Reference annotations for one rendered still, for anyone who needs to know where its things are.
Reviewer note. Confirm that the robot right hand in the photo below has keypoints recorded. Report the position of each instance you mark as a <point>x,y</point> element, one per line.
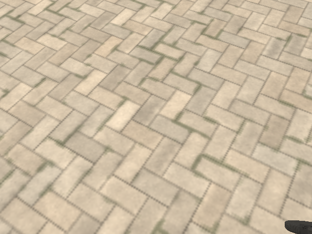
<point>299,226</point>

